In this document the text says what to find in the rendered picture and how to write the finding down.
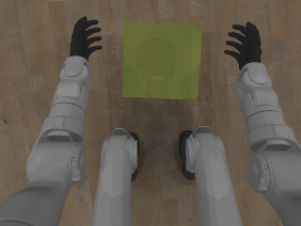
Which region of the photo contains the right robot hand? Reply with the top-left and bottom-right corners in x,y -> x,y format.
224,22 -> 262,71

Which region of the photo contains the left robot foot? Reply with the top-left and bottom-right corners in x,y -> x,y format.
129,132 -> 139,181

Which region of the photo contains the carton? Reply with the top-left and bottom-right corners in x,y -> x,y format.
122,22 -> 203,101

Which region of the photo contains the robot right forearm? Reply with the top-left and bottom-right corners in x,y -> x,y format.
235,62 -> 301,153

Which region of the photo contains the robot left upper arm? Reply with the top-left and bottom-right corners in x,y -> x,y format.
0,141 -> 87,226

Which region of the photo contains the robot right upper arm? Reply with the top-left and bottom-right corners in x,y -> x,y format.
247,150 -> 301,226

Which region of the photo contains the robot left forearm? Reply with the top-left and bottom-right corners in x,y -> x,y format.
26,56 -> 93,181

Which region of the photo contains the left robot hand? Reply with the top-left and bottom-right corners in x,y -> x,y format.
70,16 -> 103,61

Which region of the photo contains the robot right thigh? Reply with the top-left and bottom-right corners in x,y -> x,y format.
185,133 -> 243,226

